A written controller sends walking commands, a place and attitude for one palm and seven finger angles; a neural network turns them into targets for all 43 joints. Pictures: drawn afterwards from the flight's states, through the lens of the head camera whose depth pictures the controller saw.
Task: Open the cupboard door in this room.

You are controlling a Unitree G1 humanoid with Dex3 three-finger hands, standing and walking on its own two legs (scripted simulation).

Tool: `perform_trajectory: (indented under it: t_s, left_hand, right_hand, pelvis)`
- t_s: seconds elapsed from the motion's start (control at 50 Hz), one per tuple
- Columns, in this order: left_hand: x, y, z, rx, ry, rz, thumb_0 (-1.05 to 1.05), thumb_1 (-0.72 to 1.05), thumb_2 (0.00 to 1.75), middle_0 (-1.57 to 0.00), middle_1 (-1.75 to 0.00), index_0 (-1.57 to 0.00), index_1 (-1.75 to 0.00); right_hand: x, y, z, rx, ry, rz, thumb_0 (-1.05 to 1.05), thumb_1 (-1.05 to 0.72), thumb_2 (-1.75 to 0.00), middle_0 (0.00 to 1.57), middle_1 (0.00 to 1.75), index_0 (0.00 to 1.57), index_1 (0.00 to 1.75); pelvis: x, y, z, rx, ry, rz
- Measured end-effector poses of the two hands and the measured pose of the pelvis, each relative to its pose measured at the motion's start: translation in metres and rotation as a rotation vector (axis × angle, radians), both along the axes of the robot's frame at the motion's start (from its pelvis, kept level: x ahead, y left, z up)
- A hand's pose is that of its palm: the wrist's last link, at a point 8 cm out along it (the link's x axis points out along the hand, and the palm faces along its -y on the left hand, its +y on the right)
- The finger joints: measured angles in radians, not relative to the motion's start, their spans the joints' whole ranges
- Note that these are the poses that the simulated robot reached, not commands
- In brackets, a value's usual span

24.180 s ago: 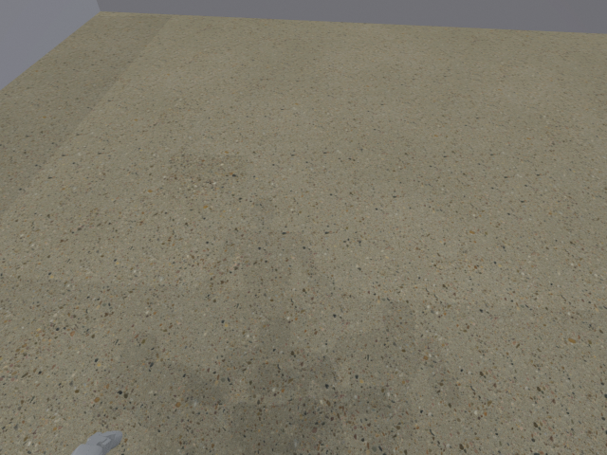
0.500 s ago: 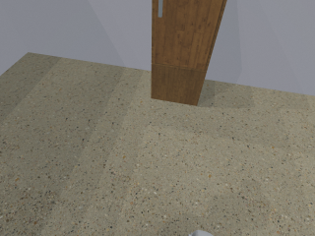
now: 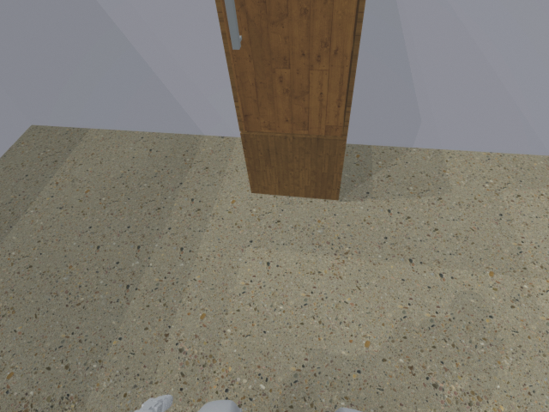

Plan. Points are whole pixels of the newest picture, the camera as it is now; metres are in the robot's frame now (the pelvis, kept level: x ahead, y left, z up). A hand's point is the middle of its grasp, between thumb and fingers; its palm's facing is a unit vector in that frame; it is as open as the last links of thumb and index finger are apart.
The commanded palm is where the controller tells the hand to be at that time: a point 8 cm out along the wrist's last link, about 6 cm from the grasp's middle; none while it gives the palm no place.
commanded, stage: stand and wait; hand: left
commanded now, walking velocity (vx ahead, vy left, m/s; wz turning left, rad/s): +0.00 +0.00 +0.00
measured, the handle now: (234, 19) +1.07 +0.15 +0.07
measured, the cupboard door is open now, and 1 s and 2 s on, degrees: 0 0 0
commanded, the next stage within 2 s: look at it before walking up in 1.00 s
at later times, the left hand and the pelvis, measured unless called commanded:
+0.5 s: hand out of the picture +0.01 +0.19 -0.17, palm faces +0.06 -0.99 -0.16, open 7.3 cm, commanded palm none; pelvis +0.05 +0.03 +0.01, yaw -1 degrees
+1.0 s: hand out of the picture +0.08 +0.20 -0.17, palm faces +0.02 -0.98 -0.18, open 7.3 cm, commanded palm none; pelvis +0.08 +0.04 +0.01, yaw -2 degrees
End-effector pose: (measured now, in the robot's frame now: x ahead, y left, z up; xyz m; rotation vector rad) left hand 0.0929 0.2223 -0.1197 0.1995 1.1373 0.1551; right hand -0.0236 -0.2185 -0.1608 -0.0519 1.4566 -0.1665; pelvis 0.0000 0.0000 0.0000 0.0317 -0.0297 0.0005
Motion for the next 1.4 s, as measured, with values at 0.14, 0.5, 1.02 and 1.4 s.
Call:
perform_trajectory:
  t_s: [0.14,0.5,1.02,1.4]
  left_hand:
    - [-0.013,0.008,-0.004,-0.011,0.061,0.04,-0.02,0.94,0.9,-0.21,-0.3,-0.2,-0.3]
    - [-0.086,0.014,-0.019,-0.095,0.344,0.107,0.0,0.92,0.9,-0.2,-0.3,-0.2,-0.3]
    - [-0.02,0.031,-0.02,-0.059,0.274,0.054,0.01,0.92,0.9,-0.2,-0.3,-0.2,-0.3]
    - [-0.027,0.023,-0.021,-0.081,0.304,0.066,0.0,0.91,0.9,-0.2,-0.3,-0.2,-0.3]
  right_hand:
    - [0.067,-0.008,0.014,-0.044,-0.128,0.058,0.0,-0.93,-0.9,0.2,0.3,0.19,0.3]
    - [0.075,0.026,0.029,-0.068,-0.056,0.074,0.01,-0.94,-0.9,0.2,0.3,0.2,0.3]
    - [0.072,0.063,0.021,-0.015,-0.002,0.005,0.0,-0.91,-0.9,0.2,0.3,0.2,0.3]
    - [0.082,0.053,0.023,-0.036,-0.007,0.018,0.0,-0.91,-0.9,0.2,0.3,0.2,0.3]
  pelvis:
    - [0.017,0.0,0.005,-0.026,0.009,-0.001]
    - [0.052,0.028,0.012,-0.033,0.012,-0.01]
    - [0.084,0.041,0.01,-0.032,0.012,-0.028]
    - [0.087,0.039,0.01,-0.033,0.01,-0.021]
